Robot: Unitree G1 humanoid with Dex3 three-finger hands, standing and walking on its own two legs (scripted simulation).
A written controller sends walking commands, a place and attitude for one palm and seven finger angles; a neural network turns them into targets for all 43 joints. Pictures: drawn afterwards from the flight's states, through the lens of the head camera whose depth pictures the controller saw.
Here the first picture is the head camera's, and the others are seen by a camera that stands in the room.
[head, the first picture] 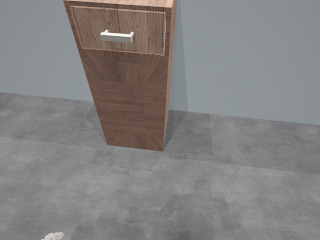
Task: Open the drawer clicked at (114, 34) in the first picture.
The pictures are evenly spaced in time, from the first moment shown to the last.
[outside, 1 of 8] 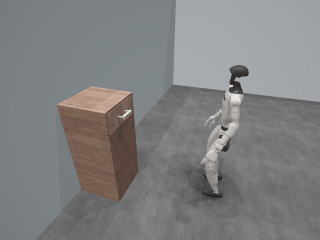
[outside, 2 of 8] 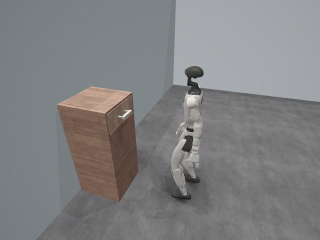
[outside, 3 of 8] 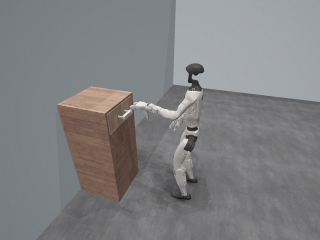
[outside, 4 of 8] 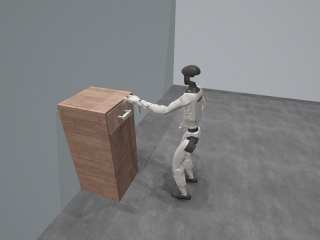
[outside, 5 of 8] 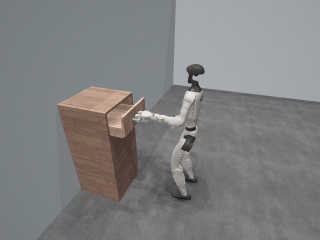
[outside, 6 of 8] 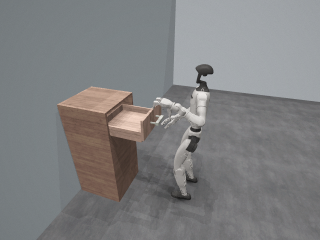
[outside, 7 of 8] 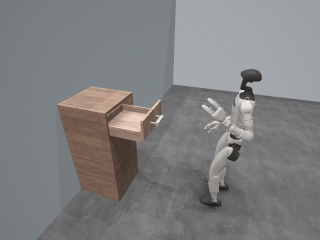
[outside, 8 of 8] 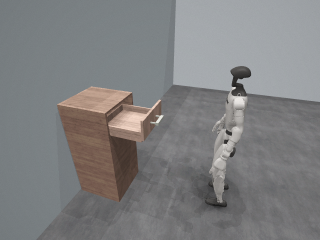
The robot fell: no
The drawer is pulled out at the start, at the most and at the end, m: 0.00 0.30 0.29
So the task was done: yes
